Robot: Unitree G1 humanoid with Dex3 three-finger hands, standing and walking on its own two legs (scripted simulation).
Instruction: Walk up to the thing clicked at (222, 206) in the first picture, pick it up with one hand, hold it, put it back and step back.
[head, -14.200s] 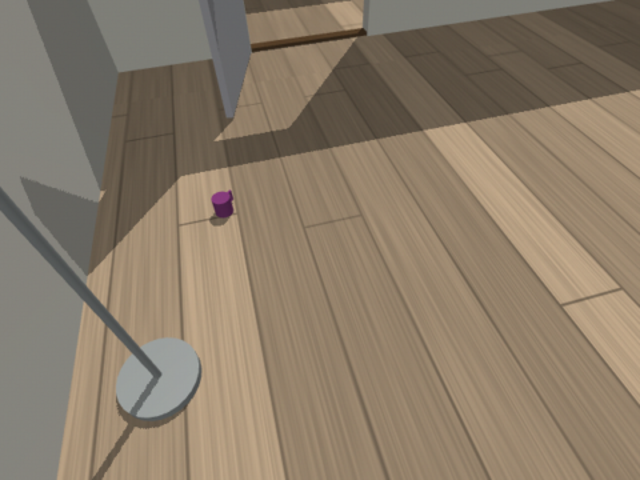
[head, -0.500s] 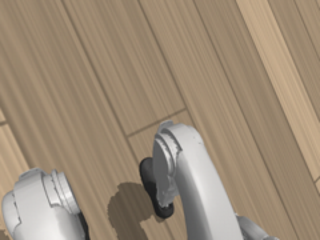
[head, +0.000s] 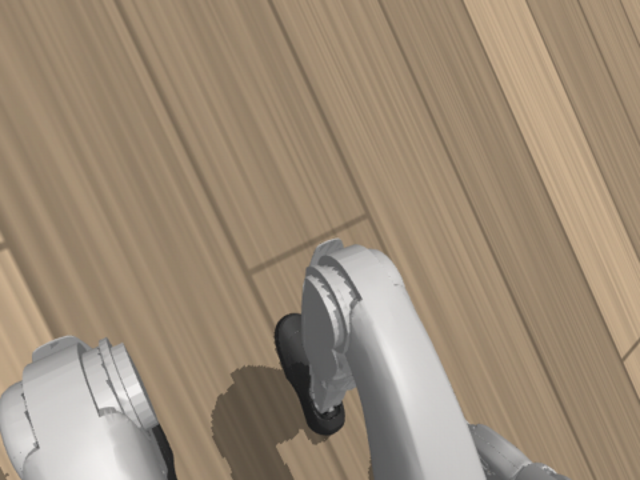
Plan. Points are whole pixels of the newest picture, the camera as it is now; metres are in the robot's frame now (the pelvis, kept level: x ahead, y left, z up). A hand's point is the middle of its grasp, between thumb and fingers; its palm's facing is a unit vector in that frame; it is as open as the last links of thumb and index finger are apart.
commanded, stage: close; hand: left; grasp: from above
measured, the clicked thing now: out of the picture +0.47 +0.30 -0.26
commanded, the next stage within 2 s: settle in 0.94 s
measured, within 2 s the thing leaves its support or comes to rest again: leaves its support in 1.50 s
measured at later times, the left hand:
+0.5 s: hand out of the picture +0.44 +0.31 -0.23, palm faces -0.47 -0.12 -0.88, open 11.8 cm
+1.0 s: hand out of the picture +0.44 +0.31 -0.23, palm faces -0.46 -0.12 -0.88, open 11.3 cm
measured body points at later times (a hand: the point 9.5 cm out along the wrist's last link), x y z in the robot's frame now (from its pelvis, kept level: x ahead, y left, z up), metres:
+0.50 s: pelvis +0.00 +0.00 +0.00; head +0.27 +0.11 +0.34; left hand +0.46 +0.31 -0.18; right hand +0.04 -0.26 -0.06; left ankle +0.06 +0.13 -0.27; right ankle +0.12 -0.13 -0.27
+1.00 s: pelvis +0.00 +0.00 +0.01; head +0.27 +0.11 +0.35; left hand +0.46 +0.32 -0.18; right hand +0.04 -0.26 -0.05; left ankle +0.06 +0.13 -0.27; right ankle +0.12 -0.13 -0.27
